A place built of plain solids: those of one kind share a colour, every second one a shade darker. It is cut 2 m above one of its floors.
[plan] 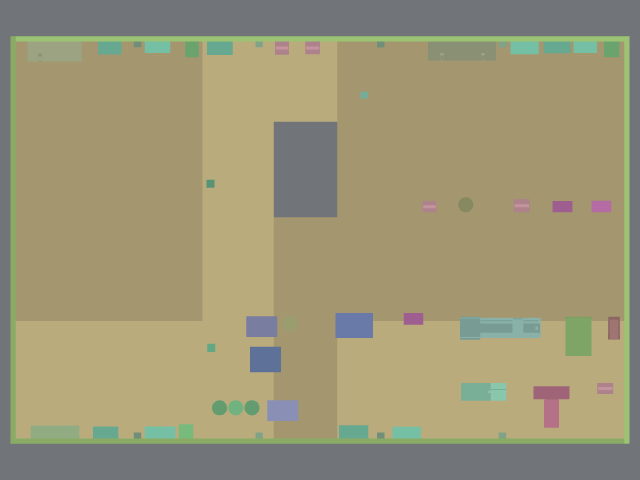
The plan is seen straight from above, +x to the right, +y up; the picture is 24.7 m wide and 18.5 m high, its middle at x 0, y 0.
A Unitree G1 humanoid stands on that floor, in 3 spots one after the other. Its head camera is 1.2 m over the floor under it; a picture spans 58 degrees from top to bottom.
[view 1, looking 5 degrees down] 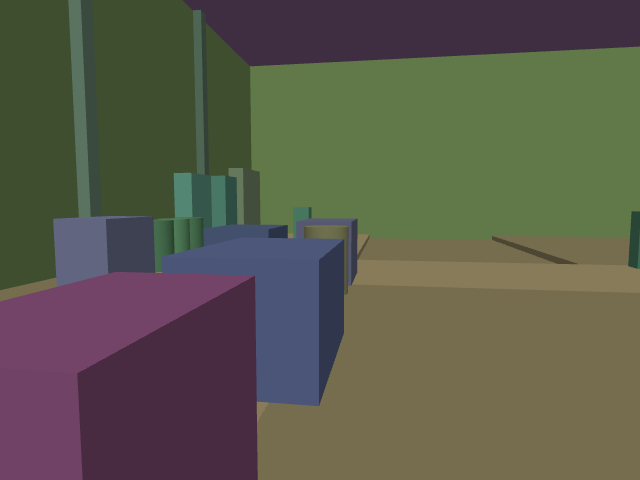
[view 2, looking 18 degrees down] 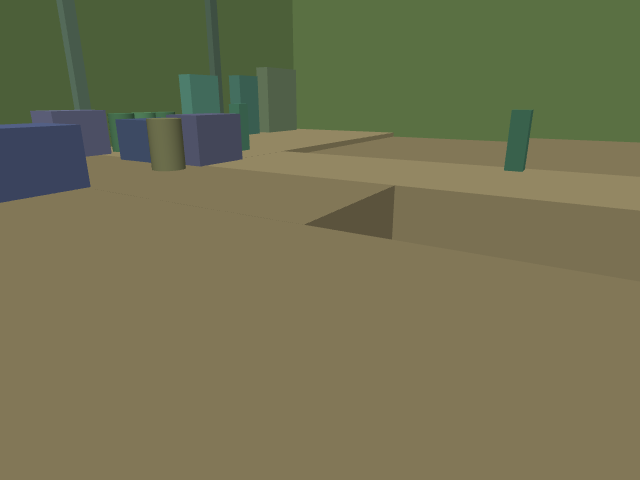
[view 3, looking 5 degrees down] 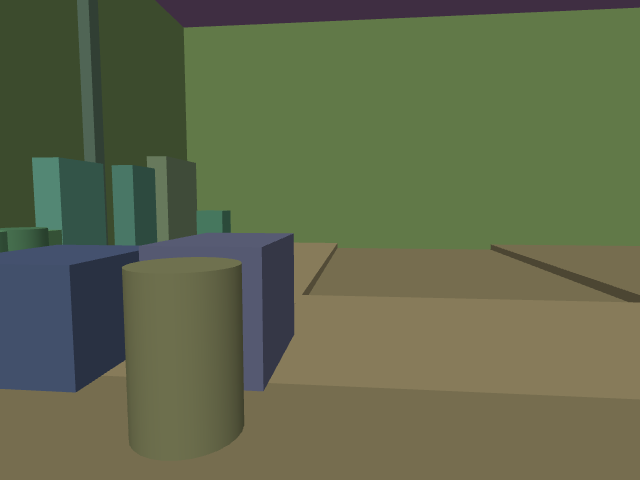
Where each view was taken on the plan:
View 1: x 4.46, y -2.42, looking -171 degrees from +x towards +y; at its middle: plate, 3.78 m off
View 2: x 4.17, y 3.17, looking -149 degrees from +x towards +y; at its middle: floor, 3.88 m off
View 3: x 0.95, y -2.31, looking -174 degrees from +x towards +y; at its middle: wall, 12.80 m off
